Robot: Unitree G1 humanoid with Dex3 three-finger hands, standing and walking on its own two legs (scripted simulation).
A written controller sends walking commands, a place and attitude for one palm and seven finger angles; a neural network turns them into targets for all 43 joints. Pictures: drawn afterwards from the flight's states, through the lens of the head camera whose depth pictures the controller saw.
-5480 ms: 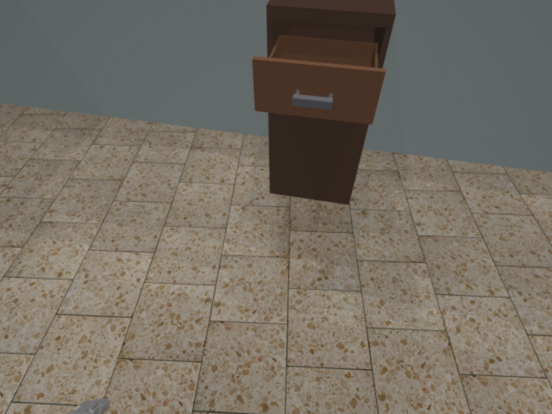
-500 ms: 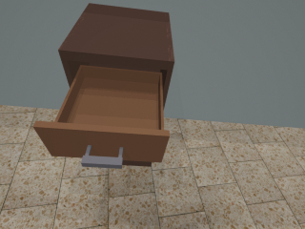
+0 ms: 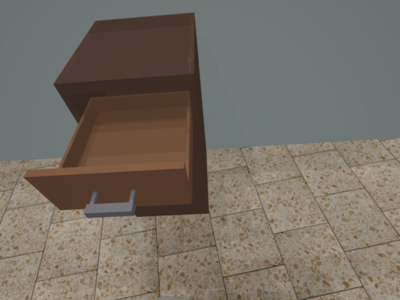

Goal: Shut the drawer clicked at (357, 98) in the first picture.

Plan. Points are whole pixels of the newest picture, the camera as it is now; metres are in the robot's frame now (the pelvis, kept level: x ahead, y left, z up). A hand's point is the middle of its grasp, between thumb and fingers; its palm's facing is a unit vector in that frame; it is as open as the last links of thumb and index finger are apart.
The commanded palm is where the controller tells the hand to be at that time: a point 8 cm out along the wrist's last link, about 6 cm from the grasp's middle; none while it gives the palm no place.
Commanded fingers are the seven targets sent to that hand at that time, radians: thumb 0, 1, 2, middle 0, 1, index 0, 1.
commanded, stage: come to a stop and stand still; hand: left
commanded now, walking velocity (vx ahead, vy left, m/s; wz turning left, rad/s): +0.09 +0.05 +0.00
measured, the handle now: (112, 202) +0.33 +0.24 -0.02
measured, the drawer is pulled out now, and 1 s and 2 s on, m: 0.30 0.30 0.30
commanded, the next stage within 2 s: look again from close up in 0.46 s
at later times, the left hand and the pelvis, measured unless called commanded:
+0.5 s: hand out of the picture -0.03 +0.22 -0.18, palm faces +0.07 -0.98 -0.17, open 7.4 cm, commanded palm none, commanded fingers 0.00 0.90 0.90 -0.20 -0.30 -0.20 -0.30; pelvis -0.01 +0.05 +0.00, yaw +0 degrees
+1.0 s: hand out of the picture +0.03 +0.22 -0.17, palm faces +0.00 -0.97 -0.26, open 7.4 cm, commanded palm none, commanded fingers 0.00 0.90 0.90 -0.20 -0.30 -0.20 -0.30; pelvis +0.00 +0.04 -0.01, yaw -1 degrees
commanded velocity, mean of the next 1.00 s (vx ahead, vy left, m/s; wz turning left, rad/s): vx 0.01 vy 0.00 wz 0.00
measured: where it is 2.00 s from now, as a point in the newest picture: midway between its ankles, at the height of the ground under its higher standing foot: outside the picture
